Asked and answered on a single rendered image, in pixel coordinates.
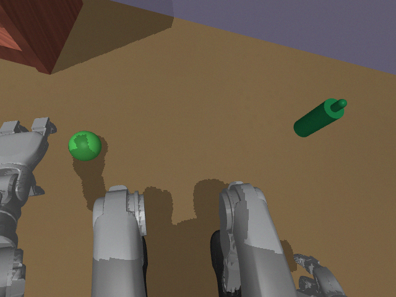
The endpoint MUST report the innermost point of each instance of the left robot arm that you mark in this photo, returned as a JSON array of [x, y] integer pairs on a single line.
[[15, 184]]

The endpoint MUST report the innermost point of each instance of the right robot hand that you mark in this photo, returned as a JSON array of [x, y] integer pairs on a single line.
[[324, 283]]

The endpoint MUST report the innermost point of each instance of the bookshelf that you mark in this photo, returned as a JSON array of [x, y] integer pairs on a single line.
[[33, 32]]

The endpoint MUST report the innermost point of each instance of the right robot foot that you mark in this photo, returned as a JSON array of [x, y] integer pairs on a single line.
[[217, 263]]

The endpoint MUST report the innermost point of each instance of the left robot hand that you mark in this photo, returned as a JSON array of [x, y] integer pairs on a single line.
[[21, 147]]

